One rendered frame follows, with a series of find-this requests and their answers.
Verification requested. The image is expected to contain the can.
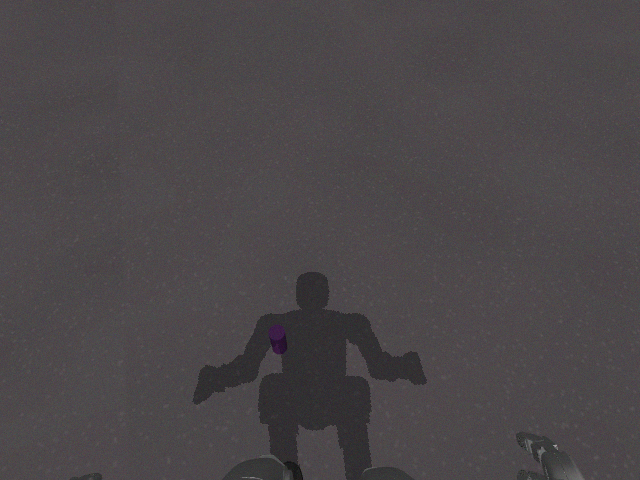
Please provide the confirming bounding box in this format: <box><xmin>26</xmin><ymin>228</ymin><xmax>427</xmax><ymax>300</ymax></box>
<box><xmin>269</xmin><ymin>325</ymin><xmax>287</xmax><ymax>354</ymax></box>

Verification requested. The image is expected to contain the right robot hand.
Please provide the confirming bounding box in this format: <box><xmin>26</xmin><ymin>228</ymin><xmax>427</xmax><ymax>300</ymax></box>
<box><xmin>516</xmin><ymin>432</ymin><xmax>585</xmax><ymax>480</ymax></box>

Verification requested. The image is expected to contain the left robot foot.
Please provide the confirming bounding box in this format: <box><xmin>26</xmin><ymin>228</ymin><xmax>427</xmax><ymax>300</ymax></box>
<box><xmin>283</xmin><ymin>462</ymin><xmax>303</xmax><ymax>480</ymax></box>

